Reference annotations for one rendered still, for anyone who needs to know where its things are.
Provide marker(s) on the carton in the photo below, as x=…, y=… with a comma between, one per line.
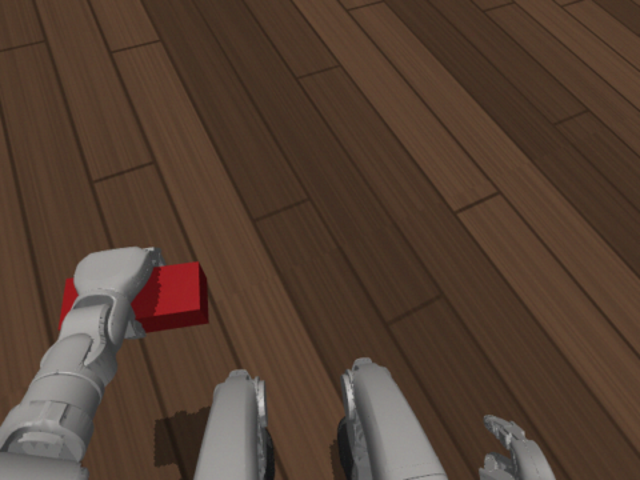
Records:
x=175, y=296

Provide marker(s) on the left robot hand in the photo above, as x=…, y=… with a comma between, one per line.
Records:
x=123, y=270

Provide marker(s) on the left robot arm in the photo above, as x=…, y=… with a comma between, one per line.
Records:
x=47, y=435

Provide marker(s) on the right robot foot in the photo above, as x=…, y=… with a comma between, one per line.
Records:
x=346, y=457

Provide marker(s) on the right robot hand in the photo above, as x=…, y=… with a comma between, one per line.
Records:
x=527, y=460

